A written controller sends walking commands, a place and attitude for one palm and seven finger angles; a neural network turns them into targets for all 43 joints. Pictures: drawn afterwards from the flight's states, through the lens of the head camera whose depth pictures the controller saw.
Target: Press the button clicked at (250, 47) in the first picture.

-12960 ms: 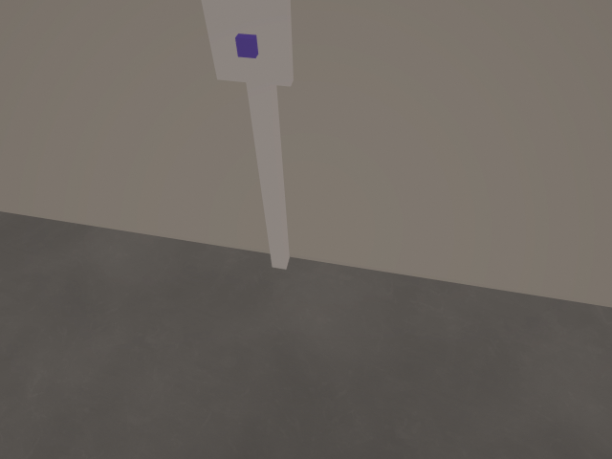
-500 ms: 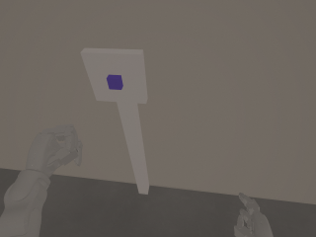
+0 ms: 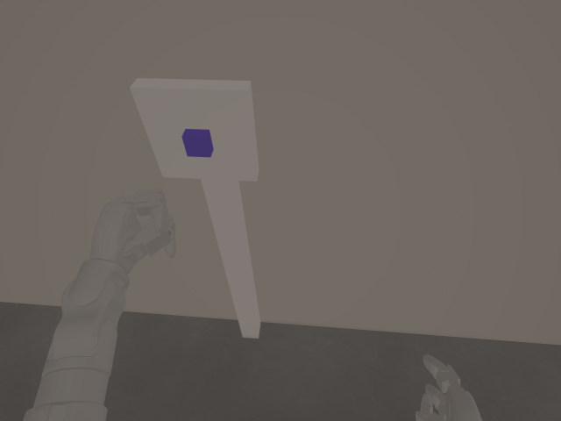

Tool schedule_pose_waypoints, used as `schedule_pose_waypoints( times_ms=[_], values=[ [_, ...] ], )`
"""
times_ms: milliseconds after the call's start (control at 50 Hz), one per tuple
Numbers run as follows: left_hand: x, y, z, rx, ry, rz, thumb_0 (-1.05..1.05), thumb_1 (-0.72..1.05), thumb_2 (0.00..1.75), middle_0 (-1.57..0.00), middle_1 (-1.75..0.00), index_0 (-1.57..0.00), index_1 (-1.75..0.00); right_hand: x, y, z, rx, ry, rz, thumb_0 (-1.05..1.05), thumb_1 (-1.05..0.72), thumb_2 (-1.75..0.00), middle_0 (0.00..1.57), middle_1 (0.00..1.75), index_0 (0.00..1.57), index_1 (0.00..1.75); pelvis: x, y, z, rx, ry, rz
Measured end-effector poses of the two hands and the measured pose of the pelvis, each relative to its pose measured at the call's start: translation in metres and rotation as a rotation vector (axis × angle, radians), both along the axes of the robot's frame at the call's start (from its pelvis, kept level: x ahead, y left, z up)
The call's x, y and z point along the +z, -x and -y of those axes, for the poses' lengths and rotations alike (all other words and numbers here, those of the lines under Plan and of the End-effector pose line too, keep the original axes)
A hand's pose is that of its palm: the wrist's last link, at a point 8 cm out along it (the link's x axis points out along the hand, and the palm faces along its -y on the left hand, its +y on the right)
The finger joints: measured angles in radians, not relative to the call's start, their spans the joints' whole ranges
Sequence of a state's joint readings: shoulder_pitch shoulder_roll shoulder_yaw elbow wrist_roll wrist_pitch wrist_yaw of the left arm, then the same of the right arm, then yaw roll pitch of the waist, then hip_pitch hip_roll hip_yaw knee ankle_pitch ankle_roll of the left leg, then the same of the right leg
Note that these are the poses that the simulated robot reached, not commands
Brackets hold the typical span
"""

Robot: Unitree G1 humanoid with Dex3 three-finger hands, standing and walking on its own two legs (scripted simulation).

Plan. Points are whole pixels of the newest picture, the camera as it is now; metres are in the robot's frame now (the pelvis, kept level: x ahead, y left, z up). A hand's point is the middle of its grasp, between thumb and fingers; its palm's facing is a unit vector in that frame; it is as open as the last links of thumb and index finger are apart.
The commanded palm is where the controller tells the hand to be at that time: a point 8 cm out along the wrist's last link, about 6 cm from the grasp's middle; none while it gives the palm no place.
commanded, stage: aim a knuckle at the button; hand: left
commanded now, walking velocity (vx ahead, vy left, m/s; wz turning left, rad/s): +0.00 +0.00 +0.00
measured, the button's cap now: (198, 141) +0.51 +0.17 +0.14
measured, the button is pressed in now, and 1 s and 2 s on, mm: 0 0 0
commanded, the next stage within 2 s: press the button with the knuckle in 1.72 s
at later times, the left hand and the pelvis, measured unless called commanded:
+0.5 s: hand (201, 194) +0.41 +0.15 +0.12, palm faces -0.04 -1.00 -0.01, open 3.1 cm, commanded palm +0.38 +0.20 +0.11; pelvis +0.00 +0.01 +0.00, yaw -1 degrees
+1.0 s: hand (198, 194) +0.40 +0.15 +0.12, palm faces -0.04 -1.00 +0.00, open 3.1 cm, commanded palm +0.38 +0.20 +0.11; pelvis -0.01 +0.00 +0.00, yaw -1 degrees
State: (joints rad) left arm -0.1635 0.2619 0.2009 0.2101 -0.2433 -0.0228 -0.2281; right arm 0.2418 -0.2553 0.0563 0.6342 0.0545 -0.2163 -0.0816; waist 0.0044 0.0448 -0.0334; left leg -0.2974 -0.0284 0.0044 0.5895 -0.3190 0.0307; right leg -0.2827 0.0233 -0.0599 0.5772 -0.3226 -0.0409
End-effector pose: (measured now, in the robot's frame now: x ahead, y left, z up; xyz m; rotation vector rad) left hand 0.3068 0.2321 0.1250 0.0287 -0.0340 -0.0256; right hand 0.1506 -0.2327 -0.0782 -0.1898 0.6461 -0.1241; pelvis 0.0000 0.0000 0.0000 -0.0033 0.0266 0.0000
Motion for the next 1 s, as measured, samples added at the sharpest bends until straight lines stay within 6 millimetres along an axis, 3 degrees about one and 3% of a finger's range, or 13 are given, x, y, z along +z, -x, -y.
schedule_pose_waypoints(
  times_ms=[200, 480, 600, 720, 840, 1000],
  values=[
    [-0.007, -0.045, 0.015, -0.019, 0.012, -0.041, 0.01, 0.9, 0.9, -1.3, -1.5, -1.3, -1.5, -0.01, 0.015, -0.007, -0.018, 0.001, -0.093, 0.02, -0.9, -0.9, 0.2, 0.3, 0.2, 0.3, -0.001, 0.002, -0.006, -0.002, 0.001, -0.026],
    [-0.009, -0.083, 0.025, -0.01, 0.017, -0.039, 0.01, 0.9, 0.9, -1.3, -1.5, -1.3, -1.5, -0.027, 0.063, 0.007, -0.094, 0.003, -0.269, 0.01, -0.9, -0.9, 0.2, 0.3, 0.2, 0.3, -0.002, -0.001, -0.008, -0.017, 0.003, -0.058],
    [-0.007, -0.089, 0.035, -0.016, 0.026, -0.015, 0.01, 0.9, 0.9, -1.3, -1.5, -1.3, -1.5, -0.03, 0.079, 0.012, -0.119, -0.003, -0.31, 0.01, -0.9, -0.9, 0.2, 0.3, 0.2, 0.3, -0.003, -0.001, -0.006, -0.027, 0.0, -0.064],
    [-0.015, -0.085, 0.029, 0.009, 0.016, -0.042, 0.01, 0.9, 0.9, -1.3, -1.5, -1.3, -1.5, -0.029, 0.084, 0.016, -0.135, -0.01, -0.309, 0.01, -0.9, -0.9, 0.2, 0.3, 0.2, 0.3, -0.003, 0.002, -0.002, -0.034, -0.001, -0.06],
    [-0.013, -0.08, 0.019, 0.026, 0.014, -0.023, 0.01, 0.9, 0.9, -1.3, -1.5, -1.3, -1.5, -0.028, 0.081, 0.019, -0.127, 0.0, -0.303, 0.01, -0.9, -0.9, 0.2, 0.3, 0.2, 0.3, -0.003, 0.007, 0.001, -0.03, 0.001, -0.059],
    [-0.003, -0.078, 0.025, -0.014, 0.025, -0.005, 0.01, 0.9, 0.9, -1.3, -1.5, -1.3, -1.5, -0.026, 0.068, 0.02, -0.108, -0.002, -0.262, 0.01, -0.9, -0.9, 0.2, 0.3, 0.2, 0.3, -0.004, 0.007, 0.001, -0.019, 0.003, -0.058]
  ],
)
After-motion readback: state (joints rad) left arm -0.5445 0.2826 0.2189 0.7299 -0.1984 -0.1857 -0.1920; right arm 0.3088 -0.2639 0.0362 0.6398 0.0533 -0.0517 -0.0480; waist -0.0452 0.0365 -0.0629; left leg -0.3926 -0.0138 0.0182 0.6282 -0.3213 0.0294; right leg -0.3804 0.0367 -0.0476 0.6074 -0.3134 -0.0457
